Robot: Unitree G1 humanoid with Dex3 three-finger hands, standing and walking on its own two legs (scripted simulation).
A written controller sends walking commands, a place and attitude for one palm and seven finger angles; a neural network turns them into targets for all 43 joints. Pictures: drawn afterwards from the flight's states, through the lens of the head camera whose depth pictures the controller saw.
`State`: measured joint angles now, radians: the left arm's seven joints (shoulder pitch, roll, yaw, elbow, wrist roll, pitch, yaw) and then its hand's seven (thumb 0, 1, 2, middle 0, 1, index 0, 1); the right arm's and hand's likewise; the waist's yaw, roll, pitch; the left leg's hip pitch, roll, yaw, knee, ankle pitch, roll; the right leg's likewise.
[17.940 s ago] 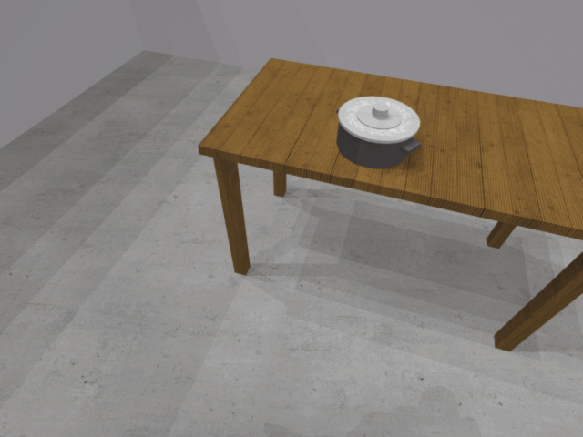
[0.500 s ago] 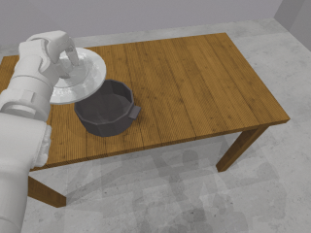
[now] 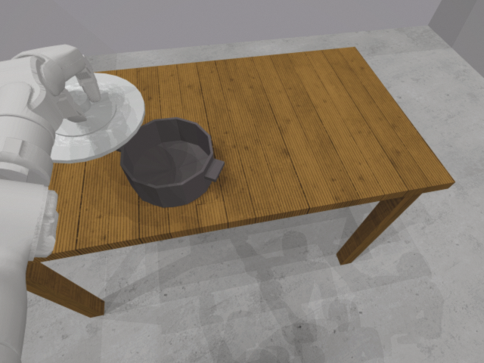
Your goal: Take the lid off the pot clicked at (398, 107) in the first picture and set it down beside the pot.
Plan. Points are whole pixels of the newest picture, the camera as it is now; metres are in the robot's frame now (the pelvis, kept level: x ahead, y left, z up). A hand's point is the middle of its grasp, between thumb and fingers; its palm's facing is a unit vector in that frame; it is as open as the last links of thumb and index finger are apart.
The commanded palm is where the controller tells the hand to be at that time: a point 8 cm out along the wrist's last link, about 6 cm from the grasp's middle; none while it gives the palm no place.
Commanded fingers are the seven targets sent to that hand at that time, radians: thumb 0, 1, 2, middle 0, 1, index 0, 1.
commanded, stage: move the lid sideways beside the pot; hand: left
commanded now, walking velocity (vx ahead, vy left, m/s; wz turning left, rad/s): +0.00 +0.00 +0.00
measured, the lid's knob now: (76, 102) +0.52 +0.25 +0.12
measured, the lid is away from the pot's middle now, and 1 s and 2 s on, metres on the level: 0.12 0.24 0.23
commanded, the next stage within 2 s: lower the lid onto the table in 0.98 s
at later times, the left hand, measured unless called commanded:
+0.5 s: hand (21, 107) +0.49 +0.31 +0.15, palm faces -0.36 -0.15 -0.92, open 6.8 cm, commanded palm +0.51 +0.32 +0.22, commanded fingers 0.00 0.89 0.63 -0.94 -1.07 -0.90 -1.06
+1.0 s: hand out of the picture +0.47 +0.36 +0.14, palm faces -0.39 -0.13 -0.91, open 6.8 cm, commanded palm +0.51 +0.36 +0.22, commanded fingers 0.00 0.89 0.63 -0.94 -1.07 -0.90 -1.06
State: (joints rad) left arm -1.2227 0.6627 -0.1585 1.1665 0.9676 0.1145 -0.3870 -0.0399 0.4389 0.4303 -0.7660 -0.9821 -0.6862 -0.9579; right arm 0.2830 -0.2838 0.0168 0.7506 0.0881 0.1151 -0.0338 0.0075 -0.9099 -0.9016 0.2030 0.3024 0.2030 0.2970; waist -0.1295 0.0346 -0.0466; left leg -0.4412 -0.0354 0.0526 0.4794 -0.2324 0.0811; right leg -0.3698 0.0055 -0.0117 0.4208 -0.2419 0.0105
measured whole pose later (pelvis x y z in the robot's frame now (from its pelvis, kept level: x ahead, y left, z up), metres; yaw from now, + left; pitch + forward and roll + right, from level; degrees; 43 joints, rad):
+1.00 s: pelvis +0.00 +0.01 -0.01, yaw +0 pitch +13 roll -3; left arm -1.17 0.92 -0.07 1.12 0.98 -0.07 -0.48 -0.04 0.44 0.43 -0.77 -0.99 -0.68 -0.96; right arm 0.31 -0.30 0.03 0.73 0.11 0.16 -0.05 0.01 -0.91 -0.90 0.20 0.30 0.20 0.30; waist -0.12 0.02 -0.02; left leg -0.51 -0.03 0.04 0.57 -0.28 0.10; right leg -0.41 0.01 -0.02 0.45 -0.26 0.02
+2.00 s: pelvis +0.00 +0.02 -0.01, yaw -1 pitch +16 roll -4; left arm -1.10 0.91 -0.02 1.17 1.01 -0.14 -0.40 -0.05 0.44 0.43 -0.77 -0.99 -0.68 -0.95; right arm 0.34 -0.30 0.03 0.73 0.09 0.16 -0.06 0.00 -0.91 -0.90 0.20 0.30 0.20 0.30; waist -0.14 0.02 -0.04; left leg -0.61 -0.02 0.05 0.63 -0.30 0.10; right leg -0.51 0.02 -0.01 0.51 -0.27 0.02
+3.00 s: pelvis +0.00 +0.02 -0.03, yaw -2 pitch +21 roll -5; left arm -1.05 0.95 0.04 1.19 1.04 -0.19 -0.34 -0.05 0.45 0.43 -0.77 -0.99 -0.67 -0.95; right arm 0.35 -0.30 0.04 0.72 0.07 0.19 -0.07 0.00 -0.91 -0.90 0.21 0.30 0.21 0.30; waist -0.17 0.02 -0.06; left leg -0.78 0.00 0.04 0.77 -0.36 0.10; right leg -0.67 0.04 -0.02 0.63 -0.33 0.02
